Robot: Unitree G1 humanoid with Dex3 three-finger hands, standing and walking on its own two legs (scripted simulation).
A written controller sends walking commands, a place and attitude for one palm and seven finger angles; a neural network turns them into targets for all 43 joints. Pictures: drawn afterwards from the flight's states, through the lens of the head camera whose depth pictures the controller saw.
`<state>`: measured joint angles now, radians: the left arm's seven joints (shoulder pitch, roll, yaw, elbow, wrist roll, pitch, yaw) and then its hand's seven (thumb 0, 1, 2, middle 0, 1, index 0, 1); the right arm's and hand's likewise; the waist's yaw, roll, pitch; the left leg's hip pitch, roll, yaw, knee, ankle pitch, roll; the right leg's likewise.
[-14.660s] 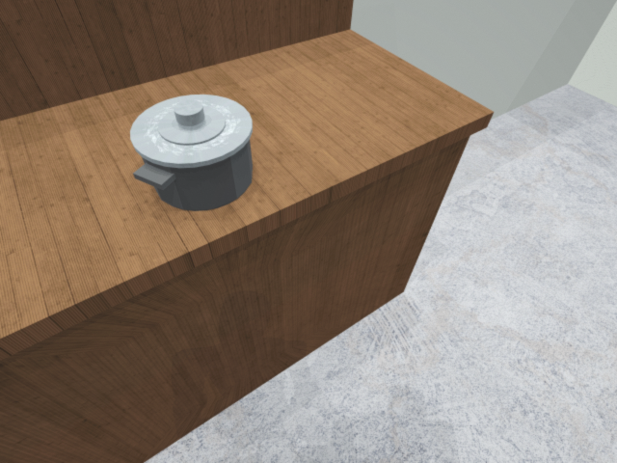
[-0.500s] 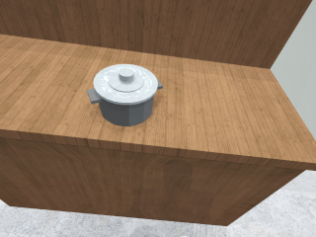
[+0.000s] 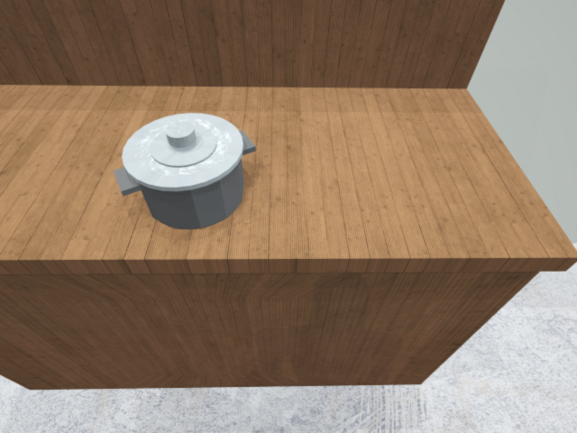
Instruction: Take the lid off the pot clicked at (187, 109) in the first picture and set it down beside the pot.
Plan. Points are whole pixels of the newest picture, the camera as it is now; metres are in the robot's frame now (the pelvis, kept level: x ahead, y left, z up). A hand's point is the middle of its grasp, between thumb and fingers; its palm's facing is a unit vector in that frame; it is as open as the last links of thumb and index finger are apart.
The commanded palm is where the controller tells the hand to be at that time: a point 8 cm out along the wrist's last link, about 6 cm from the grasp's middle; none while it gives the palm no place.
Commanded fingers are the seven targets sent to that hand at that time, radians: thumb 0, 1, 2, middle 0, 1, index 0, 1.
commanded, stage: come to a stop and stand still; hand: left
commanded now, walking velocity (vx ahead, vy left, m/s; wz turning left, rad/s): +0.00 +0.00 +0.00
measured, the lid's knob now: (180, 134) +0.50 +0.17 +0.16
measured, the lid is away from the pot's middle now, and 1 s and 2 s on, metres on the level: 0.00 0.00 0.00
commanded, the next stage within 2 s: look again from close up in 0.46 s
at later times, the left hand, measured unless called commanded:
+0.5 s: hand out of the picture -0.01 +0.12 -0.18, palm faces +0.09 -0.98 -0.17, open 7.3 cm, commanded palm none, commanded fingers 0.00 0.90 0.90 -0.20 -0.30 -0.20 -0.30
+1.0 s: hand out of the picture +0.02 +0.20 -0.17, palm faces +0.01 -0.97 -0.24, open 7.3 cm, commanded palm none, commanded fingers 0.00 0.90 0.90 -0.20 -0.30 -0.20 -0.30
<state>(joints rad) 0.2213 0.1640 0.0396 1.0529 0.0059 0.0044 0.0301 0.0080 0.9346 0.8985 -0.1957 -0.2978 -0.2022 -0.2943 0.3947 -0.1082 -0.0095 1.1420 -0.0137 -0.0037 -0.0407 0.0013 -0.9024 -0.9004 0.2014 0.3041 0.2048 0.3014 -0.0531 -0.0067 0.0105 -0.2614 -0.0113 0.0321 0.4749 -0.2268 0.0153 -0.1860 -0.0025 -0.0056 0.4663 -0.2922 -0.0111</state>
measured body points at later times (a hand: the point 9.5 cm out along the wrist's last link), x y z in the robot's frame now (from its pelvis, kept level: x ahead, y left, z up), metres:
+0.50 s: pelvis +0.01 -0.04 +0.00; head +0.02 -0.03 +0.45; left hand -0.01 +0.17 -0.16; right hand +0.03 -0.26 -0.16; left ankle +0.01 +0.11 -0.74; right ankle -0.03 -0.11 -0.74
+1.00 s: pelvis +0.00 +0.01 +0.00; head +0.01 +0.01 +0.45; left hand +0.02 +0.25 -0.15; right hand +0.01 -0.22 -0.16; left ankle +0.00 +0.09 -0.74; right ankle -0.03 -0.11 -0.74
